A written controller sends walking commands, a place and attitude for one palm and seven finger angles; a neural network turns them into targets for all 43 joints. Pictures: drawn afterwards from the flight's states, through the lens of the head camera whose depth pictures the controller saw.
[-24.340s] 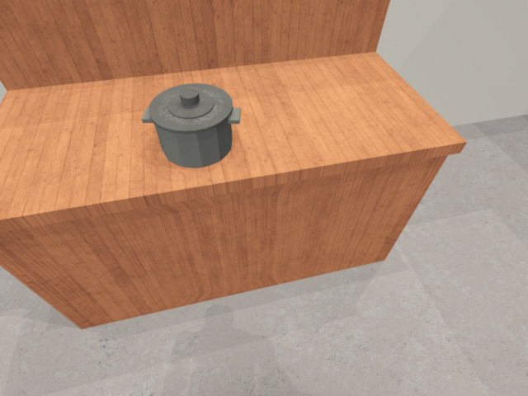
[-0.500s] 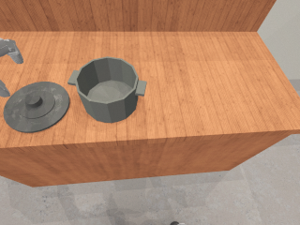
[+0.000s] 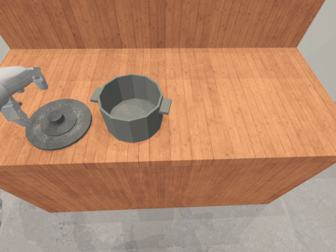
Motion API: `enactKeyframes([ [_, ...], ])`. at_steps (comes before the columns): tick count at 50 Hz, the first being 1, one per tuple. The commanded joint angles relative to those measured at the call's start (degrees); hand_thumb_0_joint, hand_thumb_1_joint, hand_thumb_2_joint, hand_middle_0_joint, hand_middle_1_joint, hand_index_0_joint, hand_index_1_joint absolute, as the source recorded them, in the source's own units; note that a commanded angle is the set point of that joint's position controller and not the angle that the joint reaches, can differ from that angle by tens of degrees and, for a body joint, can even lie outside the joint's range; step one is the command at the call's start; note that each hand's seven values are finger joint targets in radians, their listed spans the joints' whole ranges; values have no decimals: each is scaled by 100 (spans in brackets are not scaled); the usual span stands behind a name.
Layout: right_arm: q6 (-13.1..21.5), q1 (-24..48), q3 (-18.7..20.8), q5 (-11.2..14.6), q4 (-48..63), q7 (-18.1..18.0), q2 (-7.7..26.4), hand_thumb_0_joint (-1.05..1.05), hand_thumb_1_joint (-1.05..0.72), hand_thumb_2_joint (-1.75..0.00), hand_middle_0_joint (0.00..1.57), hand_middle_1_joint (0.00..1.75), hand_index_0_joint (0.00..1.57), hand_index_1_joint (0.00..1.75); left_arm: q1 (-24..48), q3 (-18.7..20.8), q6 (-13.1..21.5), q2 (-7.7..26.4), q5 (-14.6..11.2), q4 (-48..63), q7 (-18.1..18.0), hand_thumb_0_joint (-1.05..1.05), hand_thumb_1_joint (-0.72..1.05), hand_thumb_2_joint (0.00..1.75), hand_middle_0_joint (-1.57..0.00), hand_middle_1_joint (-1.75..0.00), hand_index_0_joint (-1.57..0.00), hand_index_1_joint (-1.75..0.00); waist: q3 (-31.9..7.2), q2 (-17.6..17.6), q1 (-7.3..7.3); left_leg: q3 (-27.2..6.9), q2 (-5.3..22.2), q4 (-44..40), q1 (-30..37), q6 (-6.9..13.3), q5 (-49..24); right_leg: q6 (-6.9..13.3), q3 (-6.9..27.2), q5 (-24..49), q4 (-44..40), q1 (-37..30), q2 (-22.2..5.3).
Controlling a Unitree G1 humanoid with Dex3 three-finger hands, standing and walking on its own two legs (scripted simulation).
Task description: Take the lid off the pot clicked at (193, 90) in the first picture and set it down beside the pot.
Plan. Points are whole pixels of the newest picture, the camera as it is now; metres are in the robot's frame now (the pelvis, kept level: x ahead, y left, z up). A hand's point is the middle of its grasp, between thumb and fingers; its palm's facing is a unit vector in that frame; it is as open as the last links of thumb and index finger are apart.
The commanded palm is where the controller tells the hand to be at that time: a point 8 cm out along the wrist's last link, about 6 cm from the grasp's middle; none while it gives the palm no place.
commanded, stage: draw the hand back to the body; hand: left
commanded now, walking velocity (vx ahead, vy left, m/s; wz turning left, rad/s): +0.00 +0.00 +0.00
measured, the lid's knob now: (56, 117) +0.49 +0.34 -0.03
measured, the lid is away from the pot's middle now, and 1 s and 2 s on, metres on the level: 0.23 0.23 0.23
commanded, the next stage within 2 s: step back with the hand held close in 1.78 s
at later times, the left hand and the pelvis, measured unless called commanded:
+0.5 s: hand (37, 99) +0.39 +0.26 +0.17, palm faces +0.45 -0.84 -0.29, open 9.9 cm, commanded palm +0.33 +0.29 +0.18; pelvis +0.02 -0.03 +0.01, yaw -1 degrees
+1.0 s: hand (33, 137) +0.30 +0.23 +0.17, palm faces +0.48 -0.83 -0.29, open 7.7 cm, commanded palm +0.24 +0.26 +0.18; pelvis +0.01 -0.05 +0.01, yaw +0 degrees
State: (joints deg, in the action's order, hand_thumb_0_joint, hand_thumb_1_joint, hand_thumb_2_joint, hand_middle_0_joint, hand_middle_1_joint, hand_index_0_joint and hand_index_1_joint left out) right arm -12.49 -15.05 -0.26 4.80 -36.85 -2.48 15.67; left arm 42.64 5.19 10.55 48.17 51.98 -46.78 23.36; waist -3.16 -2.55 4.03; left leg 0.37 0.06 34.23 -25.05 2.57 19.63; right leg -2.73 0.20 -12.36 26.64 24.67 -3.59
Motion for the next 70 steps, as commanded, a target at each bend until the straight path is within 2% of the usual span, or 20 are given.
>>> enactKeyframes([
  [1, 380, -779, 266, 69, 933, -139, 541, 0, -90, -90, 20, 30, 20, 30, 2328, 768, -29, -184, -3550, 1545, -1091, 0, 10, 41, -28, -99, -28, -99, -1459, -416, 267, -106, 293, -433, 2292, -109, -2663, 586, -571, 1035, -86, -389, 374],
  [2, 566, -498, 173, 49, 871, -201, 681, 0, -90, -90, 20, 30, 20, 30, 1891, 662, -76, -148, -3885, 1632, -1528, 0, 10, 41, -28, -99, -28, -99, -1413, -274, 89, -382, 407, -625, 2452, -111, -2145, 554, -494, 660, -153, -369, 353],
  [4, 768, -312, 124, -23, 717, -334, 832, 0, -90, -90, 20, 30, 20, 30, 1437, 1380, -177, 237, -4595, 1192, -2113, 0, 10, 41, -28, -99, -28, -99, -1301, 433, -55, -124, 316, -776, 1857, -29, -1636, 535, -368, 842, -275, -907, 307],
  [5, 862, -299, 114, -56, 639, -354, 870, 0, -90, -90, 20, 30, 20, 30, 1805, 1604, -156, 471, -4745, 1516, -2306, 0, 10, 41, -28, -99, -28, -99, -1395, 309, -81, -39, 284, -801, 1740, -57, -1754, 528, -342, 1095, -275, -1153, 263],
  [8, 1239, -153, 106, -145, 566, -347, 811, 0, -90, -90, 20, 30, 20, 30, 2114, 1798, -15, 478, -4868, 2530, -2674, 0, 14, 44, -28, -95, -28, -95, -1712, -1051, -181, -23, 319, -823, 2274, -214, -2624, 552, -309, 1462, -251, -1332, 220],
  [11, 1465, -114, 104, -205, 518, -274, 739, 0, -90, -90, 20, 30, 20, 30, 914, 1863, -128, -12, -5059, 2420, -2866, 0, 20, 47, -27, -90, -27, -90, -1434, -715, -297, -6, 337, -843, 2108, -238, -3141, 522, -388, 1858, -234, -1660, 246],
  [14, 1613, 38, 116, -211, 531, -226, 742, 0, -90, -90, 20, 30, 20, 30, 625, 1850, -137, -182, -5174, 2853, -2918, 0, 26, 51, -26, -85, -26, -85, -1241, -624, -322, 60, 313, -933, 1995, -193, -3092, 493, -380, 1987, -263, -1825, 248],
  [23, 1779, 266, 196, -227, 454, -204, 739, 0, -90, -90, 20, 30, 20, 30, -670, 2040, -268, -480, -5350, 3592, -2974, 0, 44, 62, -25, -70, -25, -70, -1019, -88, -370, 202, 218, -945, 1967, -102, -2847, 441, -423, 2292, -311, -2095, 264],
  [26, 1837, 381, 189, -235, 500, -215, 689, 0, -90, -90, 20, 30, 20, 30, -704, 2199, -216, -338, -5356, 4258, -3000, 0, 50, 66, -24, -64, -24, -64, -1412, -317, -428, 229, 154, -955, 2151, -74, -3006, 434, -388, 2549, -304, -2356, 252],
  [30, 1829, 486, 200, -213, 431, -235, 692, 0, -90, -90, 20, 30, 20, 30, -1151, 1977, -331, -748, -5441, 3916, -2991, 0, 58, 70, -23, -58, -23, -58, -842, 197, -369, 302, 125, -1023, 1977, -38, -2413, 384, -412, 2258, -445, -2107, 286],
  [34, 1945, 677, 150, -231, 511, -242, 612, 0, -90, -90, 20, 30, 20, 30, -1226, 2147, -221, -586, -5430, 4753, -3028, 0, 66, 75, -22, -51, -22, -51, -1154, -407, -465, 278, 64, -1098, 2235, -51, -2516, 405, -374, 2246, -439, -2318, 274],
  [38, 1974, 785, 163, -228, 504, -231, 601, 0, -90, -90, 20, 30, 20, 30, -1975, 2165, -275, -801, -5515, 4659, -3009, 0, 74, 80, -22, -44, -22, -44, -792, 111, -497, 292, 111, -1103, 2170, -40, -2425, 373, -402, 2224, -495, -2234, 265],
  [43, 2070, 961, 125, -256, 592, -231, 525, 0, -90, -90, 20, 30, 20, 30, -2207, 2194, -193, -869, -5536, 5363, -3007, 0, 84, 86, -21, -35, -21, -35, -743, -184, -545, 286, 105, -1149, 2303, -58, -2293, 379, -381, 2020, -568, -2198, 251],
  [51, 2187, 1158, 90, -306, 689, -248, 439, 0, -90, -90, 20, 30, 20, 30, -3104, 2068, -185, -1306, -5589, 5844, -2986, 0, 90, 90, -20, -30, -20, -30, -474, -67, -615, 259, 122, -1276, 2280, -71, -1988, 374, -394, 1574, -659, -2073, 258],
  [53, 2251, 1180, 78, -325, 710, -237, 424, 0, -90, -90, 20, 30, 20, 30, -3175, 2079, -123, -1282, -5580, 6369, -2993, 0, 90, 90, -20, -30, -20, -30, -598, -360, -615, 235, 128, -1273, 2387, -97, -2102, 394, -377, 1652, -638, -2146, 246],
  [56, 2265, 1202, 85, -341, 711, -247, 408, 0, -90, -90, 20, 30, 20, 30, -3724, 1973, -197, -1568, -5597, 6197, -2987, 0, 90, 90, -20, -30, -20, -30, -382, 22, -634, 239, 160, -1314, 2286, -104, -2053, 377, -414, 1563, -654, -2068, 277],
  [63, 2364, 1302, 70, -380, 795, -228, 372, 0, -90, -90, 20, 30, 20, 30, -4394, 1953, -149, -1610, -5580, 7149, -2971, 0, 90, 90, -20, -30, -20, -30, -225, -106, -662, 174, 178, -1356, 2245, -130, -1925, 389, -396, 1357, -686, -2055, 263],
  [64, 2380, 1314, 64, -389, 820, -224, 345, 0, -90, -90, 20, 30, 20, 30, -4460, 1878, -137, -1708, -5555, 7311, -2964, 0, 90, 90, -20, -30, -20, -30, -320, -370, -680, 187, 159, -1387, 2276, -136, -1901, 399, -372, 1280, -692, -2063, 277],
  [66, 2396, 1281, 70, -408, 824, -219, 334, 0, -90, -90, 20, 30, 20, 30, -4982, 1921, -163, -1753, -5574, 7317, -2970, 0, 90, 90, -20, -30, -20, -30, -225, -85, -711, 175, 186, -1364, 2213, -134, -1907, 390, -401, 1296, -696, -2059, 265],
  [70, 2411, 1316, 64, -415, 869, -221, 322, 0, -90, -90, 20, 30, 20, 30, -5289, 1811, -162, -1870, -5558, 7671, -2949, 0, 90, 90, -20, -30, -20, -30, -70, -159, -695, 152, 195, -1378, 2135, -150, -1701, 390, -390, 1058, -740, -1962, 271],
])
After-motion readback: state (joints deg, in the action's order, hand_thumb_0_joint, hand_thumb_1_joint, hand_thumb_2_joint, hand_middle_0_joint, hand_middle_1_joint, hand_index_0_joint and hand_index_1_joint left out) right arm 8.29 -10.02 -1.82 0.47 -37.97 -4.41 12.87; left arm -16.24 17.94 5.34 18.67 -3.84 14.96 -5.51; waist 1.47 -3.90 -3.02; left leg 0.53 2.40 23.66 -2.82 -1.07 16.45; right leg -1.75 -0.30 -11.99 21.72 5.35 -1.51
